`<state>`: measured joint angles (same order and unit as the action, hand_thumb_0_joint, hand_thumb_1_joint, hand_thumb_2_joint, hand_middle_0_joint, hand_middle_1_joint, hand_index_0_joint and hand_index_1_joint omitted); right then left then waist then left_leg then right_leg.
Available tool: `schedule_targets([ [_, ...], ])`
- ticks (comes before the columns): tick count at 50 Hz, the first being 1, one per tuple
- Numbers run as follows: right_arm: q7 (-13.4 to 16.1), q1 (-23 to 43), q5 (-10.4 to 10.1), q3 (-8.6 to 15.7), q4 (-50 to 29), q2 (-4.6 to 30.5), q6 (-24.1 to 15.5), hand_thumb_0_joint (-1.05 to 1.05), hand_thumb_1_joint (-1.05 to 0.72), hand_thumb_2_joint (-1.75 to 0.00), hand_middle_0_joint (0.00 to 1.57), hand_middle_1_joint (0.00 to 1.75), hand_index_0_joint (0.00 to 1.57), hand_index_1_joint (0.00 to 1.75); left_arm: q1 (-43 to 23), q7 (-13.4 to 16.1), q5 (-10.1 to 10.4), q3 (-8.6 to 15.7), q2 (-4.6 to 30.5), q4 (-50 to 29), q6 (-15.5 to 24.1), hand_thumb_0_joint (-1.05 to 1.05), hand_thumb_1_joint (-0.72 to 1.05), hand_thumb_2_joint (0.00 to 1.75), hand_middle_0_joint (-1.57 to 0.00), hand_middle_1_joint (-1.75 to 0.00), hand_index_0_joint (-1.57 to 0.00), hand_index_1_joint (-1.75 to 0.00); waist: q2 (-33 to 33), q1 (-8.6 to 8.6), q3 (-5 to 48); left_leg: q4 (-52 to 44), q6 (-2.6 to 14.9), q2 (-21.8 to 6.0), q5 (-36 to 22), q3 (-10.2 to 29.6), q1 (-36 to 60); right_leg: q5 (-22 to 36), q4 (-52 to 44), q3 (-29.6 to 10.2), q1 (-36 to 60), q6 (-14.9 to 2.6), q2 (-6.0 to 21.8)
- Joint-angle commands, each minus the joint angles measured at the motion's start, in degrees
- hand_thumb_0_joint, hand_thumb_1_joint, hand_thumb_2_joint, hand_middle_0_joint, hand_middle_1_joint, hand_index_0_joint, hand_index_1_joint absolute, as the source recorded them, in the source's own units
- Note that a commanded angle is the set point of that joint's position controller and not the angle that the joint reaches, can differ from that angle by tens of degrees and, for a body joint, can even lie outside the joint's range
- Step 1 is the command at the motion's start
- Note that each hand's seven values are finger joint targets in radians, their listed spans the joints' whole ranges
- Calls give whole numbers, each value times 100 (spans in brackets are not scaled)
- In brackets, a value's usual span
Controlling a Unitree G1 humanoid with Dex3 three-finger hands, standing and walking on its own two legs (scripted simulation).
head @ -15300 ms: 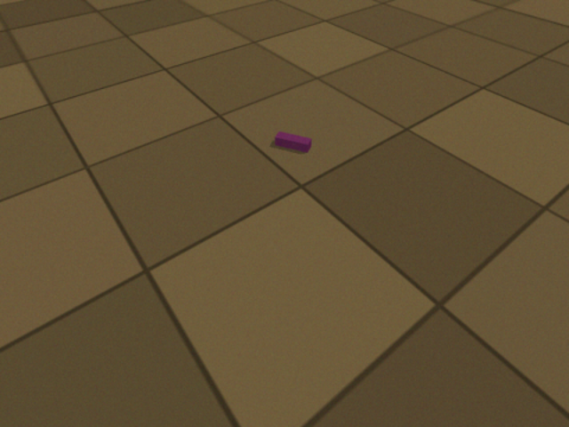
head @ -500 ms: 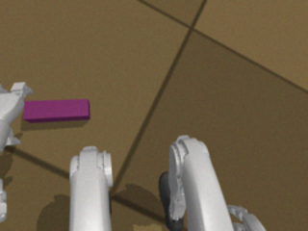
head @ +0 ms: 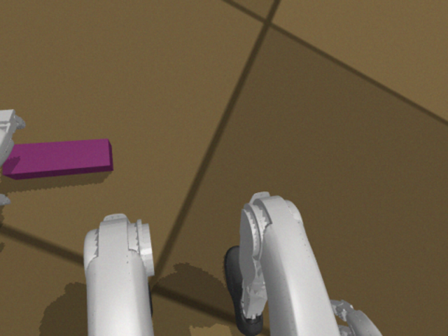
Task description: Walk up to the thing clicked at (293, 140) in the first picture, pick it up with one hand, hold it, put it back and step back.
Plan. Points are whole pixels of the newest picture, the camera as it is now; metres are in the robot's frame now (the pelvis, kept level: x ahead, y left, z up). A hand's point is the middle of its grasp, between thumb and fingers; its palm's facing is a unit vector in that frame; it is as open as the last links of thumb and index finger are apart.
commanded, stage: rise first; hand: left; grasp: from above
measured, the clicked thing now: (62, 158) +0.47 +0.28 -0.30
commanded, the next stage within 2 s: approach in 0.10 s
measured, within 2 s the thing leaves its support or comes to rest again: neither
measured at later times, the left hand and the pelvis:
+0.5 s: hand (37, 156) +0.45 +0.29 -0.19, palm faces -0.43 -0.04 -0.90, open 14.0 cm; pelvis +0.00 +0.00 -0.01, yaw -1 degrees
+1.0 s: hand (23, 162) +0.44 +0.32 -0.19, palm faces -0.53 -0.07 -0.84, open 14.1 cm; pelvis +0.00 +0.00 -0.01, yaw -1 degrees
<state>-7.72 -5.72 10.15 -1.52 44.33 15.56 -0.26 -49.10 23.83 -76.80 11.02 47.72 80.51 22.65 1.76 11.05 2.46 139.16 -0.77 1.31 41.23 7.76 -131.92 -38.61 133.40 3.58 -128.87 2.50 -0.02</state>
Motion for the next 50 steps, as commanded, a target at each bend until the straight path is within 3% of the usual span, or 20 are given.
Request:
schedule_targets([
  [1,51,-1155,35,413,-77,1440,-15,0,-91,-90,20,30,20,30,-1501,251,130,211,1685,-728,-69,0,-56,103,-6,-99,-5,-100,-1709,-41,3869,-1487,272,51,-1289,-517,3069,1131,-1237,442,1718,-399,-170],
  [6,44,-1132,27,418,-85,1471,-28,0,-90,-90,20,30,20,30,-1625,249,137,220,1796,-752,-116,0,-55,102,-6,-99,-6,-100,-1784,-5,3882,-1473,271,52,-1255,-516,3021,1138,-1207,467,1694,-404,-182],
  [8,28,-1167,26,386,-84,1443,-38,0,-91,-90,20,30,20,30,-1491,229,148,161,1683,-637,-137,0,-55,101,-6,-101,-6,-101,-1690,3,3756,-1449,273,42,-1283,-497,2972,1169,-1185,488,1689,-408,-179],
  [10,19,-1189,34,357,-94,1489,-42,0,-91,-90,20,30,20,30,-1489,221,163,191,1728,-616,-135,0,-61,110,-7,-95,-2,-100,-1706,32,3776,-1492,271,51,-1305,-460,3028,1168,-1182,495,1686,-401,-169],
  [11,27,-1156,14,373,-92,1468,-51,0,-90,-90,20,30,20,30,-1507,211,157,134,1693,-590,-139,0,-53,102,-6,-103,-7,-103,-1771,1,3758,-1487,261,46,-1248,-477,3018,1115,-1176,502,1628,-413,-183],
  [13,16,-1161,38,319,-78,1452,-46,0,-90,-90,20,30,20,30,-1683,206,118,-48,1507,-594,-120,0,-52,98,-6,-105,-7,-103,-1832,133,3735,-1460,264,65,-1194,-490,2979,1099,-1218,507,1639,-411,-203],
  [18,14,-1306,40,304,-13,1495,-129,0,-91,-90,20,30,20,30,-2140,355,105,-468,998,-582,-94,0,-51,96,-6,-106,-8,-104,-1837,460,3678,-1391,260,21,-1188,-397,3043,1155,-1178,600,1489,-377,-221],
  [21,6,-1343,9,319,2,1530,-211,0,-91,-90,20,30,20,30,-2381,552,76,-620,745,-540,-227,0,-52,98,-6,-106,-8,-104,-2090,525,3699,-1508,189,-26,-1288,-330,3352,1229,-1086,674,1268,-374,-211],
  [23,2,-1366,-5,286,-15,1545,-251,0,-91,-90,20,30,20,30,-2592,691,-36,-592,846,-433,-376,0,-53,99,-6,-106,-7,-104,-2208,593,3771,-1448,199,-25,-1315,-369,3350,1305,-1088,668,1323,-388,-228],
  [26,4,-1377,11,247,-93,1556,-264,0,-91,-90,20,30,20,30,-2538,926,-103,-189,1242,-292,-723,0,-54,100,-6,-104,-7,-103,-2277,446,3926,-1513,205,-14,-1363,-476,3232,1383,-1087,618,1502,-390,-205],
  [28,-18,-1346,-32,200,-147,1541,-286,0,-91,-90,20,30,20,30,-2660,954,-120,-239,1208,-160,-955,0,-55,101,-6,-104,-6,-103,-2365,507,3876,-1547,202,-21,-1334,-480,3199,1383,-1043,607,1433,-412,-189],
  [31,-22,-1308,-79,94,-252,1537,-324,0,-91,-90,20,30,20,30,-2573,852,-40,-314,1182,120,-1259,0,-55,101,-7,-103,-7,-103,-2240,544,3803,-1518,262,20,-1234,-546,2959,1388,-1138,559,1615,-438,-199],
  [35,3,-1254,-203,31,-340,1565,-321,0,-91,-90,20,30,20,30,-2073,516,227,-236,1507,255,-1484,0,-57,103,-6,-102,-6,-102,-1834,345,3742,-1462,345,43,-1090,-637,2468,1299,-1266,435,2041,-423,-201],
  [36,1,-1234,-238,26,-359,1559,-331,0,-91,-90,20,30,20,30,-2061,374,299,-275,1562,163,-1486,0,-57,102,-6,-102,-6,-103,-1697,370,3619,-1400,378,46,-1025,-655,2281,1257,-1281,403,2106,-403,-203],
  [40,2,-1287,-277,12,-403,1551,-299,0,-91,-90,20,30,20,30,-1673,-135,663,-274,1568,32,-1265,0,-56,101,-6,-103,-7,-103,-1300,380,3517,-1328,398,64,-1059,-605,1989,1250,-1327,380,2436,-350,-186],
  [44,-11,-1389,-185,17,-359,1582,-208,0,-91,-90,20,30,20,30,-1730,-473,783,-357,1492,-362,-708,0,-54,99,-7,-106,-8,-104,-1270,496,3603,-1265,347,49,-1143,-514,2123,1288,-1362,460,2555,-331,-209],
  [45,-20,-1476,-152,26,-352,1626,-201,0,-91,-90,20,30,20,30,-1849,-484,751,-286,1587,-551,-543,0,-55,101,-7,-105,-8,-104,-1342,524,3608,-1243,314,57,-1210,-484,2221,1291,-1352,497,2494,-359,-210],
  [47,-21,-1501,-104,51,-310,1631,-173,0,-91,-90,20,30,20,30,-2073,-425,735,-387,1408,-842,-199,0,-55,100,-7,-105,-8,-104,-1589,513,3559,-1227,236,31,-1109,-431,2468,1101,-1360,548,2202,-416,-225],
  [50,-16,-1521,-74,100,-276,1616,-156,0,-91,-90,20,30,20,30,-2148,-134,547,-374,1411,-1151,130,0,-52,100,-7,-107,-8,-105,-1937,501,3855,-1161,185,-19,-1191,-393,2887,1202,-1262,556,2077,-424,-266],
])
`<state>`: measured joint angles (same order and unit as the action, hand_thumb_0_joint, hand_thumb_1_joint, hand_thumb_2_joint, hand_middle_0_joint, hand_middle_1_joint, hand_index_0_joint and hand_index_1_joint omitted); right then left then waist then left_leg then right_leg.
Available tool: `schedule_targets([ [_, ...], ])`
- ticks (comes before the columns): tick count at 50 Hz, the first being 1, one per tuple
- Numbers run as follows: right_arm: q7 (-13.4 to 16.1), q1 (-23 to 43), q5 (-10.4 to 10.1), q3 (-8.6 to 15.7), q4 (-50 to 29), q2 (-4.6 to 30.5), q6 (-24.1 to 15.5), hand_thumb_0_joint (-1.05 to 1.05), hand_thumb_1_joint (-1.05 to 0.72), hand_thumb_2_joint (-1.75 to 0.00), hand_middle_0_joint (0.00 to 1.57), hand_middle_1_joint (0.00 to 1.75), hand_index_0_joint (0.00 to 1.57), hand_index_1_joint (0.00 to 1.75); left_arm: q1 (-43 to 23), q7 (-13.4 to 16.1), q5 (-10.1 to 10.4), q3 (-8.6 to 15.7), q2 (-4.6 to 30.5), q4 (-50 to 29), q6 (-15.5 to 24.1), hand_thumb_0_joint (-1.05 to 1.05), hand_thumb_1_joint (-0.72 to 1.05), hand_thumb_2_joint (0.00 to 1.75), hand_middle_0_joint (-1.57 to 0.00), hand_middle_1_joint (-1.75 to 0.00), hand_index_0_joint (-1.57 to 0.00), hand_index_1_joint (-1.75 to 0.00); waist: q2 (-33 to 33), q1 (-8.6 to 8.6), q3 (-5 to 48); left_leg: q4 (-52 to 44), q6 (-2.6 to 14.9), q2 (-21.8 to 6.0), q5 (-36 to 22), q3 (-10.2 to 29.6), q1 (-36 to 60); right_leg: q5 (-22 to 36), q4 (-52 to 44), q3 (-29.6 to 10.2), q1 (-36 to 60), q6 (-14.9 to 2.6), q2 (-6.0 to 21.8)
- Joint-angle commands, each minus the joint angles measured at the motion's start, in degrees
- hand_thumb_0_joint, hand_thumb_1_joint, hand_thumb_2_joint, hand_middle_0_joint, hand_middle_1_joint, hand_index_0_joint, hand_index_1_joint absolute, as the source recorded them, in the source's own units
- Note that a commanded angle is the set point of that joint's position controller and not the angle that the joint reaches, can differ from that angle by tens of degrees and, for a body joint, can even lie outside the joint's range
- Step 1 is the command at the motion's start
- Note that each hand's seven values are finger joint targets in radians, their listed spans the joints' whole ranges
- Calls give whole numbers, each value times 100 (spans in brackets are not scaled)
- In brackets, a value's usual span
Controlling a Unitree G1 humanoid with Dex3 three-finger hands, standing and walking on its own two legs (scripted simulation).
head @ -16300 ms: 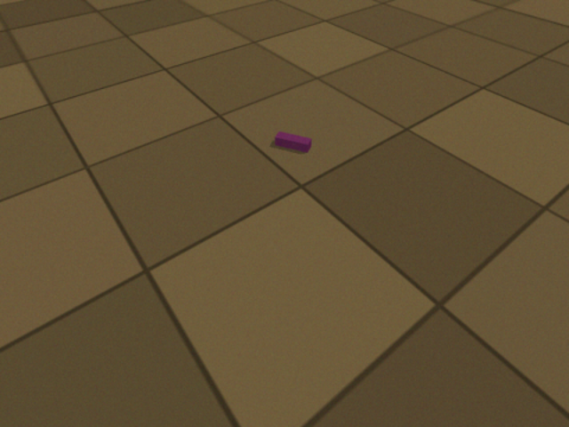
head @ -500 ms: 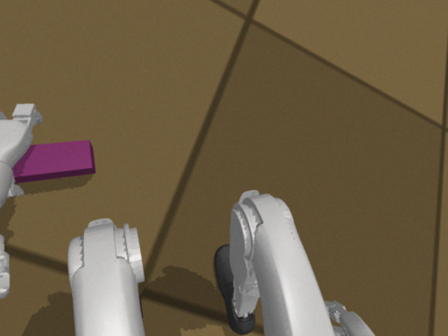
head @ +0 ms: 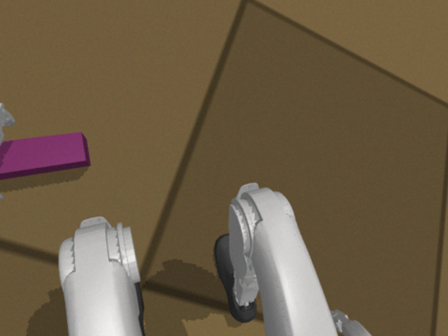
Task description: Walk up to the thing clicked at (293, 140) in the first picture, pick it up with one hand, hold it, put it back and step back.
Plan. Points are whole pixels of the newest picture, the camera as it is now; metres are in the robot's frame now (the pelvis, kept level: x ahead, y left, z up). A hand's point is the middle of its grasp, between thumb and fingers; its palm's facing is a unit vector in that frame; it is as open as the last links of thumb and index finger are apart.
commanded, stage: approach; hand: left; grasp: from above
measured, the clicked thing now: (33, 156) +0.47 +0.29 -0.30
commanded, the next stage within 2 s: rest palm in 0.30 s
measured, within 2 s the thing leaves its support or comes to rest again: neither
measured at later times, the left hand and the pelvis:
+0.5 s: hand out of the picture +0.46 +0.32 -0.18, palm faces -0.52 -0.07 -0.85, open 13.6 cm; pelvis +0.00 +0.01 +0.00, yaw +0 degrees
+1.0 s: hand (19, 149) +0.47 +0.30 -0.24, palm faces -0.40 -0.07 -0.91, open 14.1 cm; pelvis +0.00 +0.01 -0.03, yaw -4 degrees
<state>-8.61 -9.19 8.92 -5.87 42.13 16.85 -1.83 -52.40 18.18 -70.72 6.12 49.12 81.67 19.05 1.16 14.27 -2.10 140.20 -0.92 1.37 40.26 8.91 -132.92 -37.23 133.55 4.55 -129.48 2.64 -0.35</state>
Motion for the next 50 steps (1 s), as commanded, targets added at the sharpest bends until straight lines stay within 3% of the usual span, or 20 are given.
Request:
schedule_targets([
  [1,76,-1183,45,590,-30,1500,17,0,-91,-90,20,30,20,30,-1950,567,-107,119,1191,-1459,546,0,-52,100,-7,-105,-8,-104,-2036,186,4346,-1311,169,-16,-1170,-512,3136,1114,-1244,465,2005,-442,-213],
  [4,85,-1098,90,656,50,1503,-19,0,-91,-90,20,30,20,30,-2172,911,-401,23,1071,-1277,453,0,-53,106,-8,-107,-8,-107,-2275,280,4148,-1418,140,-60,-1052,-471,3402,1003,-1162,550,1525,-461,-207],
  [6,98,-1093,90,705,60,1565,-16,0,-91,-90,20,30,20,30,-2313,1185,-550,309,1400,-1355,272,0,-52,111,-9,-108,-8,-109,-2519,200,4294,-1557,118,-54,-1145,-490,3535,1083,-1094,575,1490,-447,-177],
  [9,79,-999,62,739,45,1541,-7,0,-91,-90,20,30,20,30,-2414,1365,-645,383,1424,-994,-196,0,-52,112,-9,-108,-8,-109,-2657,152,4373,-1734,103,-72,-1249,-481,3707,1165,-1026,570,1252,-455,-141],
  [12,87,-993,3,592,101,1481,-23,0,-91,-90,20,30,20,30,-2408,1216,-732,107,1221,-97,-590,0,-52,109,-8,-109,-8,-109,-2301,261,3904,-1698,203,-23,-1042,-531,3149,1084,-1133,543,1200,-448,-138],
  [16,85,-982,-77,471,-30,1554,-88,0,-91,-90,20,30,20,30,-1987,716,-515,-169,1067,297,-860,0,-49,107,-8,-112,-10,-111,-1851,312,3643,-1660,279,20,-1107,-496,2920,1162,-1201,508,1439,-417,-111],
  [18,80,-899,-106,438,-136,1550,-77,0,-91,-90,20,30,20,30,-1885,446,-303,-204,1090,322,-806,0,-49,104,-8,-113,-10,-111,-1663,324,3659,-1655,298,47,-1032,-458,2679,1125,-1231,495,1674,-418,-126],
  [19,90,-862,-105,458,-267,1593,-75,0,-91,-90,20,30,20,30,-1794,342,-245,-56,1288,195,-731,0,-49,103,-8,-113,-10,-111,-1532,290,3779,-1614,303,36,-1162,-453,2665,1250,-1225,498,1862,-401,-118],
  [21,52,-936,-57,433,-294,1584,-40,0,-90,-90,20,30,20,30,-1531,123,-199,-15,1281,260,-590,0,-48,97,-6,-110,-10,-107,-1454,312,3679,-1598,293,50,-1168,-473,2548,1200,-1232,502,2003,-395,-135],
  [23,59,-920,-35,354,-392,1611,-4,0,-90,-90,20,30,20,30,-1854,94,-166,-12,1412,-123,-294,0,-51,96,-6,-106,-8,-104,-1569,343,3761,-1516,262,31,-1203,-437,2688,1174,-1263,533,2011,-413,-148],
  [24,61,-980,-5,312,-313,1612,17,0,-90,-90,20,30,20,30,-1886,146,-188,171,1682,-165,-145,0,-51,96,-6,-107,-8,-105,-1614,378,3758,-1441,261,11,-1205,-458,2684,1180,-1252,540,2090,-413,-177],
  [27,47,-1028,106,158,-250,1588,28,0,-90,-90,20,30,20,30,-2139,445,-278,123,1666,-222,310,0,-52,97,-6,-105,-7,-104,-1649,427,3767,-1271,243,5,-1103,-491,2628,1065,-1270,563,2165,-408,-235],
  [30,71,-986,227,72,-172,1670,-12,0,-90,-90,20,30,20,30,-2180,910,-504,337,1997,-33,611,0,-51,97,-6,-103,-7,-102,-1895,461,3757,-1179,208,-39,-1071,-445,2882,1021,-1154,623,1965,-408,-264],
  [32,54,-933,344,38,-146,1676,-54,0,-89,-90,20,30,20,30,-2210,1235,-712,242,1968,149,703,0,-50,97,-6,-103,-7,-101,-2105,568,3709,-1205,188,-71,-1055,-421,3016,1053,-1031,660,1870,-401,-288],
  [33,67,-869,354,29,-108,1704,-72,0,-89,-90,20,30,20,30,-2162,1412,-793,322,2037,286,690,0,-50,98,-6,-102,-7,-101,-2068,494,3639,-1203,187,-67,-937,-419,2920,968,-1023,690,1755,-414,-301],
  [36,41,-778,530,-3,-6,1745,-191,0,-89,-90,20,30,20,30,-2121,1848,-1000,237,2003,481,524,0,-50,98,-6,-101,-7,-100,-2302,561,3549,-1184,165,-98,-917,-417,3000,941,-953,752,1590,-403,-326],
  [39,7,-796,610,-12,70,1781,-327,0,-89,-90,20,30,20,30,-2122,2184,-1029,235,1978,680,172,0,-50,98,-6,-100,-7,-99,-2365,594,3493,-1182,164,-94,-939,-417,2879,989,-922,767,1527,-415,-342],
  [44,-152,-766,634,-107,51,1875,-596,0,-89,-90,20,30,20,30,-2243,2211,-936,82,1833,1135,-378,0,-51,98,-6,-100,-6,-99,-2390,798,3300,-990,197,-118,-972,-364,2758,1173,-750,852,1438,-377,-349],
  [47,-210,-730,568,-118,-43,1948,-699,0,-89,-90,20,30,20,30,-2299,2109,-784,334,2211,984,-543,0,-52,99,-6,-99,-6,-99,-2384,704,3366,-1026,199,-125,-1096,-332,2680,1292,-760,858,1640,-381,-338],
  [50,-269,-810,576,-90,-80,1991,-731,0,-90,-90,20,30,20,30,-1796,1871,-674,523,2246,1247,-662,0,-52,99,-6,-100,-6,-100,-2399,664,3372,-1076,164,-135,-1323,-251,2782,1439,-641,905,1733,-382,-329],
])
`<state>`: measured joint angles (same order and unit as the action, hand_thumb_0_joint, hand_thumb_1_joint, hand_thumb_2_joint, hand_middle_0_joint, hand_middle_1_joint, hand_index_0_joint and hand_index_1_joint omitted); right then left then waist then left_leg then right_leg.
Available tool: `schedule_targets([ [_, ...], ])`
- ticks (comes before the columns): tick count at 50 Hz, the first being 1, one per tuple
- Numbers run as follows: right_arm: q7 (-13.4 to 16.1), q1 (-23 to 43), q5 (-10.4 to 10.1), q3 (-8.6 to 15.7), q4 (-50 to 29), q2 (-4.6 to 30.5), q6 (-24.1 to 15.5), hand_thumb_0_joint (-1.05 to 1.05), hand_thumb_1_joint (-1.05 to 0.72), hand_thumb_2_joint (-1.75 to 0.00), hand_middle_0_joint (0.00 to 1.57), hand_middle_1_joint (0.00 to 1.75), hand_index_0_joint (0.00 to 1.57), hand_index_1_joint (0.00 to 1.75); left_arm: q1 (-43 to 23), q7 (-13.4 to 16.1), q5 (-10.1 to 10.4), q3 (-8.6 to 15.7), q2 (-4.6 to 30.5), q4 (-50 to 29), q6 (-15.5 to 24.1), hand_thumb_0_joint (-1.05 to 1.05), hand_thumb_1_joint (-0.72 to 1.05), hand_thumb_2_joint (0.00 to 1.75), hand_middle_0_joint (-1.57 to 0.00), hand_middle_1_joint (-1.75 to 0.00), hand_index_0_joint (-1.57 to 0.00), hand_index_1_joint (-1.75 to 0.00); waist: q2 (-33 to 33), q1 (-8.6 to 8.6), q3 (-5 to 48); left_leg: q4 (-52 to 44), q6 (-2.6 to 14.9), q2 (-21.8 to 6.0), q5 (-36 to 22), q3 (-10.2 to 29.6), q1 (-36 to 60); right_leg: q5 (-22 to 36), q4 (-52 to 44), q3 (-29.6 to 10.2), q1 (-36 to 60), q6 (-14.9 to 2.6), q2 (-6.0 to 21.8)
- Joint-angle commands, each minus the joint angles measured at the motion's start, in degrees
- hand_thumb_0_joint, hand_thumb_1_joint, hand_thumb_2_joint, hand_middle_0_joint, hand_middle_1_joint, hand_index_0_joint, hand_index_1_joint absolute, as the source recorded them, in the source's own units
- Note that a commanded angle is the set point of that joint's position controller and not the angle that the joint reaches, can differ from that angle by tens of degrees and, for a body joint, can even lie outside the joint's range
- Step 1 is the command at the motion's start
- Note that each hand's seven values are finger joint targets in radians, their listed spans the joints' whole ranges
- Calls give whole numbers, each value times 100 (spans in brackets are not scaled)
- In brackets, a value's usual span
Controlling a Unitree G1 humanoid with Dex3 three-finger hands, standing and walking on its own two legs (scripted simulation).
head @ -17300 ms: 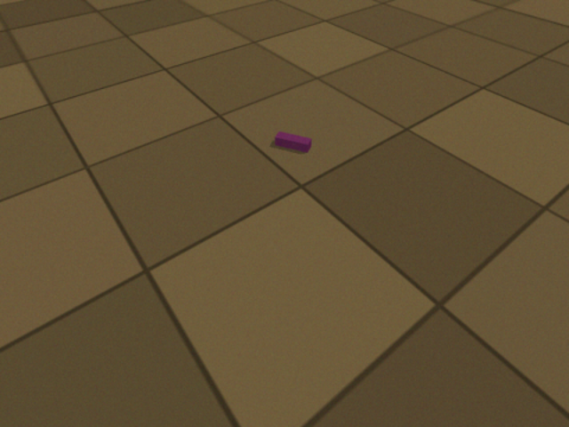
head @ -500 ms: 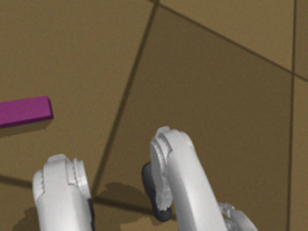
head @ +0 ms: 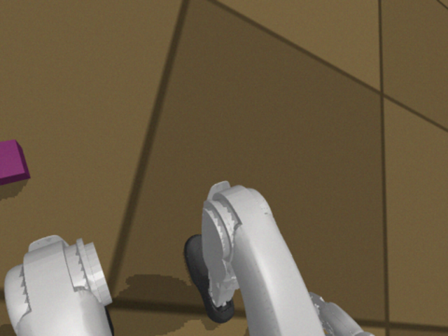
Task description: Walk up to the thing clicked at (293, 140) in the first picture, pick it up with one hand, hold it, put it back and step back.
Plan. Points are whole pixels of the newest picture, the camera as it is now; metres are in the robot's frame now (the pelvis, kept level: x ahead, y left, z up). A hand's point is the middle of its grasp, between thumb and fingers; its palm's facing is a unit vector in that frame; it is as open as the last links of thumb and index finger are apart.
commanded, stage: rest palm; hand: left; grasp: from above
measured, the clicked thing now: out of the picture +0.45 +0.32 -0.27
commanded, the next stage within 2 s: close in 0.26 s
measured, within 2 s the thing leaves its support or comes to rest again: neither
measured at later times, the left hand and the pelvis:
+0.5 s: hand out of the picture +0.43 +0.32 -0.24, palm faces -0.43 -0.11 -0.89, open 13.5 cm; pelvis +0.00 +0.00 +0.00, yaw -1 degrees
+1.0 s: hand out of the picture +0.43 +0.32 -0.25, palm faces -0.47 -0.14 -0.87, open 11.9 cm; pelvis +0.00 +0.00 +0.00, yaw -2 degrees
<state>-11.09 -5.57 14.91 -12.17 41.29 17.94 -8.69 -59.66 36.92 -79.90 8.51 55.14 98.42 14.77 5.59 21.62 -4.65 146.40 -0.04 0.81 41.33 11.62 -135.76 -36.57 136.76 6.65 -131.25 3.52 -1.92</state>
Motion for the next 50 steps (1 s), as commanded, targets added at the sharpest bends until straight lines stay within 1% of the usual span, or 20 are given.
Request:
schedule_targets([
  [1,-51,-1163,-32,534,-86,1857,-76,0,-90,-90,20,30,20,30,-1135,-116,309,197,1526,-464,-235,0,-53,99,-6,-100,-6,-100,-2850,-10,3527,-1646,76,-71,-1370,-528,2987,1340,-954,679,1870,-473,-159],
  [3,-52,-1169,-42,532,-96,1837,-67,0,-90,-90,20,30,20,30,-1017,-283,412,204,1521,-628,-213,0,-54,99,-6,-100,-6,-100,-2822,-58,3601,-1638,102,-63,-1388,-557,2920,1373,-1067,660,2108,-479,-184],
  [7,-67,-1313,-56,498,-152,1899,-2,0,-90,-90,20,30,20,30,-931,-571,557,287,1626,-966,17,0,-54,99,-6,-100,-5,-100,-2595,20,3618,-1476,111,-63,-1586,-552,2843,1503,-1164,671,2356,-487,-182],
  [11,-91,-1334,-26,397,-188,1857,58,0,-90,-90,20,30,20,30,-1010,-640,522,182,1606,-1122,419,0,-54,100,-7,-100,-6,-101,-2636,90,3587,-1399,68,-102,-1621,-492,3023,1476,-1167,705,2441,-477,-216],
  [12,-81,-1342,-42,390,-167,1863,84,0,-90,-90,20,30,20,30,-884,-588,509,236,1670,-1146,504,0,-54,102,-7,-100,-6,-101,-2622,16,3632,-1418,56,-108,-1673,-480,3058,1511,-1173,726,2501,-470,-228],
  [14,-111,-1301,23,334,-222,1854,85,0,-90,-90,20,30,20,30,-1058,-484,381,118,1602,-1135,651,0,-53,101,-7,-100,-6,-100,-2719,130,3487,-1388,11,-127,-1615,-448,3193,1417,-1103,795,2279,-483,-228],
  [17,-112,-1163,29,362,-174,1937,54,0,-90,-90,20,30,20,30,-1143,-226,312,-4,1515,-1052,780,0,-54,104,-8,-99,-6,-100,-2736,98,3337,-1485,6,-141,-1374,-411,3153,1248,-1115,841,2145,-466,-259],
  [18,-108,-1116,58,323,-137,1917,50,0,-89,-90,20,30,20,30,-1065,-97,235,142,1732,-1021,797,0,-53,105,-8,-99,-6,-101,-2780,41,3394,-1503,16,-154,-1312,-399,3192,1217,-1093,853,2143,-461,-280],
  [19,-124,-1086,93,327,-144,1939,31,0,-89,-90,20,30,20,30,-1064,1,133,-38,1636,-999,778,0,-45,102,-12,-101,-12,-101,-2881,65,3346,-1534,7,-154,-1293,-413,3198,1195,-1076,833,2095,-465,-274],
  [21,-156,-1021,136,315,-117,1915,-13,0,-89,-90,20,30,20,30,-930,191,-26,-146,1500,-682,669,0,-32,104,-19,-103,-19,-102,-2899,75,3276,-1555,-12,-174,-1292,-404,3296,1212,-990,853,1962,-457,-304],
  [23,-162,-903,163,314,-2,1950,-83,0,-88,-90,20,30,20,30,-1020,409,49,-142,1402,-662,539,0,-30,103,-21,-101,-21,-101,-2800,69,3199,-1584,20,-162,-1196,-379,3091,1144,-1061,866,1913,-456,-317],
  [26,-213,-800,170,321,47,1982,-241,0,-89,-90,20,30,20,30,-1081,547,6,-395,1218,-434,267,0,-29,91,-20,-97,-21,-95,-2671,126,2951,-1536,48,-159,-954,-396,2884,1007,-1069,842,1734,-452,-311],
  [29,-285,-829,123,297,39,2055,-373,0,-89,-90,20,30,20,30,-1208,630,128,-364,1237,-351,56,0,-27,86,-21,-96,-23,-93,-2809,166,2972,-1662,40,-173,-954,-324,2929,1032,-1063,854,1706,-445,-282],
  [32,-333,-732,64,314,-75,2137,-488,0,-89,-90,20,30,20,30,-1275,592,214,-109,1529,-419,-93,0,-25,82,-22,-94,-25,-91,-2718,117,3096,-1607,49,-186,-1007,-305,2902,1121,-1014,829,1843,-439,-259],
  [34,-352,-802,52,302,-47,2122,-505,0,-89,-90,20,30,20,30,-1216,516,272,-40,1521,-219,-170,0,-23,81,-24,-94,-27,-91,-2830,162,3155,-1592,35,-193,-1117,-286,2980,1224,-981,832,1898,-434,-256],
  [40,-394,-894,22,258,-122,2059,-585,0,-90,-90,20,30,20,30,-1160,55,504,16,1530,-396,-115,0,-18,77,-28,-92,-31,-89,-2839,204,3145,-1528,53,-176,-1149,-299,2962,1258,-985,846,2070,-413,-226],
  [45,-390,-1017,15,223,-142,2056,-492,0,-90,-90,20,30,20,30,-1074,-153,561,-130,1404,-642,164,0,-17,77,-30,-91,-33,-88,-2812,289,3255,-1427,39,-181,-1429,-319,3060,1491,-1028,875,2277,-411,-253],
  [46,-367,-988,-23,203,-125,2046,-461,0,-89,-90,20,30,20,30,-1085,-135,580,-78,1510,-674,243,0,-15,77,-31,-90,-34,-87,-2823,220,3274,-1493,17,-190,-1389,-262,3061,1415,-1021,902,2241,-433,-256],
  [48,-360,-986,-14,240,-146,2061,-419,0,-89,-90,20,30,20,30,-1068,-105,482,-102,1526,-734,350,0,-14,78,-33,-89,-35,-86,-2972,182,3271,-1533,-25,-200,-1425,-243,3173,1421,-984,906,2215,-455,-261],
  [50,-405,-1002,31,131,-175,1979,-405,0,-89,-90,20,30,20,30,-1008,-72,435,-185,1418,-694,412,0,-9,79,-35,-90,-38,-87,-2891,247,3175,-1463,-17,-203,-1479,-263,3126,1463,-956,944,2231,-432,-272],
])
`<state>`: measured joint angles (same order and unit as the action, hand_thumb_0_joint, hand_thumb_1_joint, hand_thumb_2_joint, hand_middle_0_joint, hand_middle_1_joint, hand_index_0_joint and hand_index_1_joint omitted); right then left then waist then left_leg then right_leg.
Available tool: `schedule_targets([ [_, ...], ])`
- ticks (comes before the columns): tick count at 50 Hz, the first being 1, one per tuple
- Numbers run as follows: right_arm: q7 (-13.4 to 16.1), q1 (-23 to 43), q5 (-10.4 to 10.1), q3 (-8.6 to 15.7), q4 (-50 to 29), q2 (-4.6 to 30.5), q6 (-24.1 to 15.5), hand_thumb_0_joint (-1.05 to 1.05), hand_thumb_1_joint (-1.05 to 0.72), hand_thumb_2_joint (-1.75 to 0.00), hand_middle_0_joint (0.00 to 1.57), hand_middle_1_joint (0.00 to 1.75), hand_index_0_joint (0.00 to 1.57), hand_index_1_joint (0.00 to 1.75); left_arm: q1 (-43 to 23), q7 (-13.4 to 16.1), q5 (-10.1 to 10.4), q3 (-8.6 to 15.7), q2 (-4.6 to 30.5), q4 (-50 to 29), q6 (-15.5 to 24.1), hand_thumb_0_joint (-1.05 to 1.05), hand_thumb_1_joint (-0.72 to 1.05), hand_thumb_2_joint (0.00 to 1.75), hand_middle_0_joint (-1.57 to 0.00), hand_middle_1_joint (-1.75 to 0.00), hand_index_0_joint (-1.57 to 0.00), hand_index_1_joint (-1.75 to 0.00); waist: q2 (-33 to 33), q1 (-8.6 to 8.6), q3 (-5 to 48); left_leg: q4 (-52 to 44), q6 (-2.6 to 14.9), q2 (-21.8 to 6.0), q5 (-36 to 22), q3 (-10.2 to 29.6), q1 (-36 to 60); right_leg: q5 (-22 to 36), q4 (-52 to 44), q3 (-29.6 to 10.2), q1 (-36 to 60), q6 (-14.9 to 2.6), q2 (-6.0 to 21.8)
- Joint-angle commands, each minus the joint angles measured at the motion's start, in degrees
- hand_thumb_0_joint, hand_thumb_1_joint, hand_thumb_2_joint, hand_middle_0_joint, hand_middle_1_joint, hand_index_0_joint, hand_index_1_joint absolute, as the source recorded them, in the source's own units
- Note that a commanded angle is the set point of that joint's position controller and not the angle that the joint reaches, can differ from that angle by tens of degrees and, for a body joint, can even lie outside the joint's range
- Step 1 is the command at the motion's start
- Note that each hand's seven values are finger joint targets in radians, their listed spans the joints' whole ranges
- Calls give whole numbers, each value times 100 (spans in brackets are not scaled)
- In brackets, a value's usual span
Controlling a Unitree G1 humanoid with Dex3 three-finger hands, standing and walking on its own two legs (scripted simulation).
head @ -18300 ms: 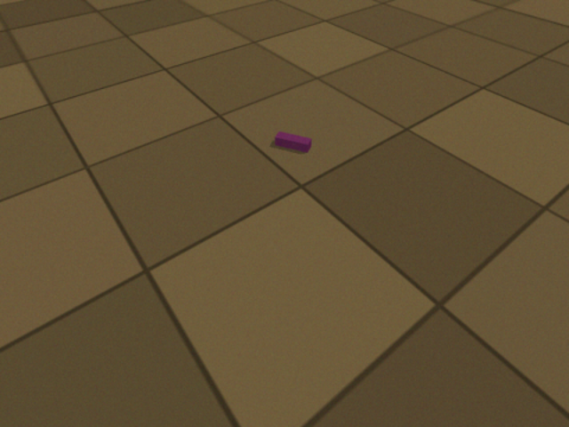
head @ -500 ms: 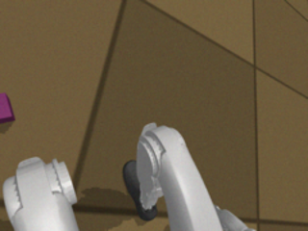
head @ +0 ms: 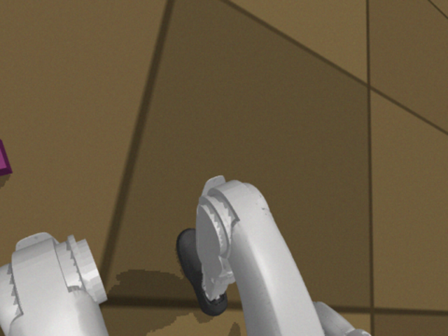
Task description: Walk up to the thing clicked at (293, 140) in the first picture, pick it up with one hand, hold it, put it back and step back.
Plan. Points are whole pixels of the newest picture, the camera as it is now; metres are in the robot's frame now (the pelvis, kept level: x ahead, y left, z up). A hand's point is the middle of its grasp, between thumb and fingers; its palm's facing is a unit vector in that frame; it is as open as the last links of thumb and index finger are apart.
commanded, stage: close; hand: left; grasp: from above
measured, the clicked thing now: out of the picture +0.44 +0.33 -0.27
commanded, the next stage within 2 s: settle in 1.24 s
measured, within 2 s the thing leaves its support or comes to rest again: leaves its support in 1.70 s
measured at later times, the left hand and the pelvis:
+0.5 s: hand out of the picture +0.42 +0.33 -0.24, palm faces -0.44 -0.14 -0.89, open 10.0 cm; pelvis +0.00 +0.00 +0.00, yaw +0 degrees
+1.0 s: hand out of the picture +0.43 +0.33 -0.24, palm faces -0.44 -0.12 -0.89, open 9.4 cm; pelvis +0.00 +0.00 +0.00, yaw +0 degrees
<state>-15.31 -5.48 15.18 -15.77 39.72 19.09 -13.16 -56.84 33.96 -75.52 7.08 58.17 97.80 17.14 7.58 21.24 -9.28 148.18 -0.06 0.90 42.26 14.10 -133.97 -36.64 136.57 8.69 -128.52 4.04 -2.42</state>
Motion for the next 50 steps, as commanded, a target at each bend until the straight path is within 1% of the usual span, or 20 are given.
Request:
schedule_targets([
  [1,31,-1026,-2,499,10,1918,61,0,-89,-90,20,30,20,30,-1301,302,1,23,1202,-629,220,0,-9,79,-36,-89,-38,-86,-3057,277,3652,-1664,0,-209,-1573,-505,2900,1492,-969,738,2021,-484,-233],
  [3,46,-988,-20,509,11,1913,60,0,-89,-90,20,30,20,30,-1256,401,-110,26,1282,-642,246,0,-7,79,-37,-86,-40,-84,-2995,218,3639,-1645,8,-215,-1551,-532,2937,1480,-986,709,1996,-483,-247],
  [4,46,-1017,19,540,-18,1987,56,0,-89,-90,20,30,20,30,-1288,467,-162,20,1301,-614,242,0,-6,76,-38,-86,-40,-83,-3086,261,3650,-1663,9,-206,-1524,-562,2954,1466,-989,694,2014,-487,-252],
  [6,53,-912,47,538,15,1974,44,0,-89,-90,20,30,20,30,-1271,599,-182,-71,1186,-580,202,0,-3,75,-40,-84,-43,-82,-2978,203,3640,-1683,25,-210,-1443,-558,2833,1388,-1071,696,1996,-494,-284],
  [7,50,-956,53,498,8,1970,28,0,-89,-90,20,30,20,30,-1249,659,-186,26,1301,-494,164,0,-2,74,-41,-83,-43,-80,-2875,241,3621,-1623,43,-207,-1433,-568,2809,1408,-1057,712,2018,-473,-265],
  [9,55,-911,52,517,-13,1992,-23,0,-89,-90,20,30,20,30,-1314,705,-226,-82,1231,-436,76,0,0,74,-42,-85,-44,-82,-2891,267,3550,-1631,49,-208,-1346,-597,2754,1346,-1050,673,1945,-480,-274],
  [11,86,-892,40,529,-6,2022,-42,0,-89,-90,20,30,20,30,-1403,779,-149,-65,1276,-404,-17,0,3,72,-45,-81,-47,-79,-2856,265,3485,-1709,64,-205,-1165,-610,2621,1206,-1202,650,1997,-492,-281],
  [13,86,-851,14,534,23,2037,-93,0,-89,-90,20,30,20,30,-1413,752,-124,-154,1221,-353,-133,0,6,69,-46,-79,-49,-76,-2817,255,3436,-1713,50,-213,-1098,-572,2628,1120,-1123,665,1832,-483,-238],
  [14,99,-908,29,538,-1,2064,-83,0,-89,-90,20,30,20,30,-1438,759,-101,-29,1352,-356,-160,0,7,68,-47,-79,-50,-76,-2891,276,3556,-1769,51,-227,-1153,-568,2671,1182,-1182,650,1988,-503,-278],
  [18,113,-827,-24,558,3,2052,-138,0,-89,-90,20,30,20,30,-1452,639,0,-44,1292,-283,-243,0,11,66,-49,-78,-53,-75,-2873,264,3434,-1765,39,-226,-1018,-528,2616,1073,-1114,657,1856,-493,-227],
  [19,118,-878,-39,553,-5,2078,-125,0,-89,-90,20,30,20,30,-1426,625,27,56,1381,-289,-231,0,11,64,-50,-77,-53,-73,-2863,242,3488,-1792,36,-234,-1104,-505,2644,1135,-1109,677,1860,-496,-234],
  [26,99,-840,-30,464,-24,1981,-101,0,-89,-90,20,30,20,30,-1349,349,106,-33,1237,-353,-50,0,18,60,-56,-74,-59,-70,-2931,287,3436,-1696,20,-223,-1224,-483,2745,1217,-1021,728,1847,-483,-200],
  [32,99,-924,3,479,-16,2016,-43,0,-89,-90,20,30,20,30,-1323,405,24,-98,1252,-523,110,0,28,61,-64,-73,-67,-69,-3048,273,3607,-1714,1,-228,-1444,-491,2945,1419,-1037,726,1992,-485,-230],
  [34,114,-861,3,524,9,2064,-32,0,-89,-90,20,30,20,30,-1437,454,33,-143,1203,-541,141,0,33,63,-67,-73,-71,-70,-3076,271,3531,-1792,-17,-234,-1286,-457,2857,1276,-1038,746,1890,-500,-230],
  [36,99,-810,26,479,0,1993,-67,0,-89,-90,20,30,20,30,-1299,467,7,-216,1111,-451,106,0,36,63,-69,-73,-73,-70,-2926,274,3419,-1727,5,-228,-1217,-503,2772,1238,-1078,728,1923,-488,-235],
  [39,81,-962,-1,511,6,2043,-79,0,-89,-90,20,30,20,30,-1394,500,-29,-110,1253,-597,97,0,39,64,-72,-72,-76,-69,-3032,281,3580,-1728,4,-233,-1423,-491,2906,1404,-1047,727,1941,-488,-239],
  [42,63,-931,16,468,0,2029,-98,0,-89,-90,20,30,20,30,-1353,550,-30,-131,1214,-460,56,0,43,62,-76,-70,-79,-67,-3005,317,3538,-1738,-10,-243,-1403,-459,2941,1383,-1008,752,1918,-487,-235],
  [44,71,-856,11,498,18,2046,-135,0,-89,-90,20,30,20,30,-1475,549,20,-229,1118,-455,32,0,47,63,-78,-71,-81,-67,-2966,328,3447,-1719,5,-236,-1263,-481,2790,1287,-1079,733,1894,-482,-224],
  [47,80,-1014,4,496,20,2082,-118,0,-89,-90,20,30,20,30,-1511,560,-22,-77,1357,-534,25,0,52,63,-83,-68,-86,-65,-2994,317,3599,-1723,24,-234,-1402,-497,2831,1394,-1101,714,2015,-480,-229],
  [50,105,-985,0,481,18,2051,-105,0,-89,-90,20,30,20,30,-1495,565,-8,-61,1366,-458,-9,0,54,62,-84,-69,-87,-65,-2916,317,3597,-1710,36,-232,-1329,-528,2747,1331,-1145,695,2087,-484,-245],
])
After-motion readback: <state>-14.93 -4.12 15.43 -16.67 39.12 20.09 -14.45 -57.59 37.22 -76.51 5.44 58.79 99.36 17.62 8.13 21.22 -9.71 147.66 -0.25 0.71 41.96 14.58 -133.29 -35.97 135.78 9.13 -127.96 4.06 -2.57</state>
